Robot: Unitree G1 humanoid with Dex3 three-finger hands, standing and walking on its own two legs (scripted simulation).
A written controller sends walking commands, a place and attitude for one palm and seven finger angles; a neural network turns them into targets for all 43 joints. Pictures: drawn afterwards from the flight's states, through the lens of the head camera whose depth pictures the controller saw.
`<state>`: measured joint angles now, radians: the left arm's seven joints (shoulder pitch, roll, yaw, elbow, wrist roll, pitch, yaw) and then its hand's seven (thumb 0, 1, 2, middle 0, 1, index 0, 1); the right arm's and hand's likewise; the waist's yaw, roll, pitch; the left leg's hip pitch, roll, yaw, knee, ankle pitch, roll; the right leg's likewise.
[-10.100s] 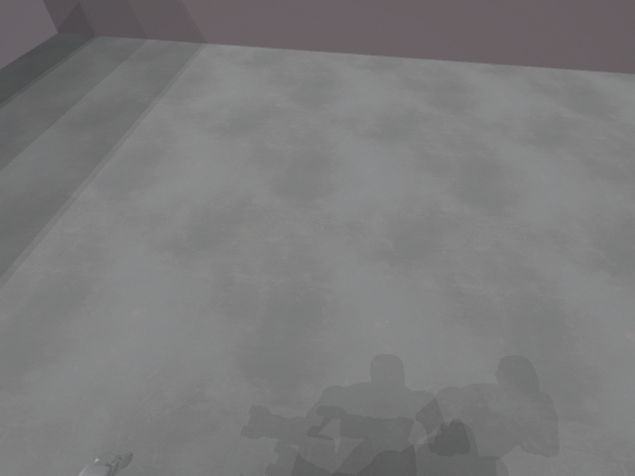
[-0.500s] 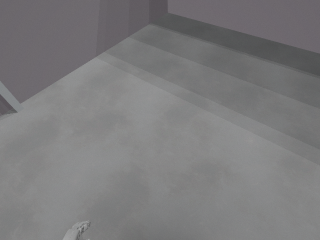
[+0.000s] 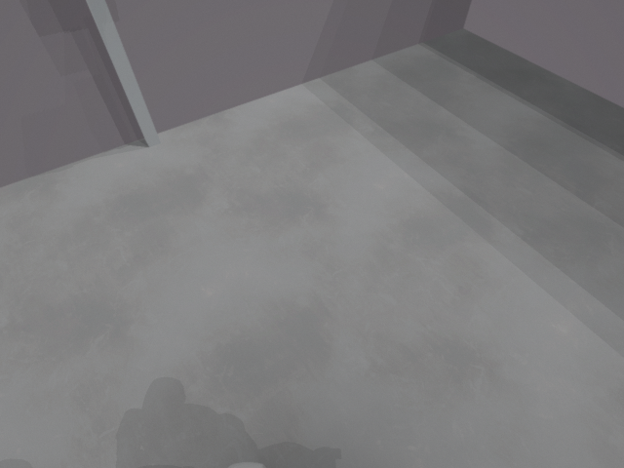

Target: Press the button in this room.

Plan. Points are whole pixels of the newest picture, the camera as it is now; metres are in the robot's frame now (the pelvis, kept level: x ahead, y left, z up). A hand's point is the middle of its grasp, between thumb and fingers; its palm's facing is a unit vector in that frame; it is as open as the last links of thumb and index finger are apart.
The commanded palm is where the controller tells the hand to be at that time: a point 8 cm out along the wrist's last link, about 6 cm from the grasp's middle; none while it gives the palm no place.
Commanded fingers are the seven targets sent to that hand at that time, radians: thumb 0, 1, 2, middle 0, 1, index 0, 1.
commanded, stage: turn or walk to find it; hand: left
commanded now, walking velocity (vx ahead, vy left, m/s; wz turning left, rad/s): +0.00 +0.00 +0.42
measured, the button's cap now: out of the picture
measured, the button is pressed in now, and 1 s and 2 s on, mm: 0 0 0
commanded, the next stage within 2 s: none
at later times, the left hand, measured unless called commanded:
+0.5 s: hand out of the picture +0.05 +0.24 -0.15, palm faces +0.18 -0.95 -0.26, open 7.3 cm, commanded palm none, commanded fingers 0.00 0.90 0.90 -0.20 -0.30 -0.20 -0.30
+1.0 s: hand out of the picture -0.09 +0.15 -0.15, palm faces +0.44 -0.85 -0.28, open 7.3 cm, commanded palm none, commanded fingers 0.00 0.90 0.90 -0.20 -0.30 -0.20 -0.30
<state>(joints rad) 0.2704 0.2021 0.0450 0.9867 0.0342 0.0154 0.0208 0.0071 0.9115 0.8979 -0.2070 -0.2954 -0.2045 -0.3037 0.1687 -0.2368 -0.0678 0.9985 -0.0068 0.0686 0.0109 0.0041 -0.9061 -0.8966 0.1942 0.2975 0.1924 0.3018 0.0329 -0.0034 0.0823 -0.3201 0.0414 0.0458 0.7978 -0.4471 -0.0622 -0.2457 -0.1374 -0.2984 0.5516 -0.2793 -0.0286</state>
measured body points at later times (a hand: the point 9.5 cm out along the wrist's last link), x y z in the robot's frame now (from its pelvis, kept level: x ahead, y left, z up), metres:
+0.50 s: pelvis -0.02 +0.02 +0.00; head +0.01 +0.01 +0.45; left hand +0.04 +0.29 -0.13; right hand +0.06 -0.22 -0.15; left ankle -0.02 +0.12 -0.74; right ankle -0.01 -0.12 -0.70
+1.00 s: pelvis -0.05 -0.04 +0.01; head -0.01 -0.06 +0.45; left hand -0.11 +0.20 -0.13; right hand +0.09 -0.27 -0.16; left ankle -0.15 +0.10 -0.66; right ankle -0.01 -0.11 -0.74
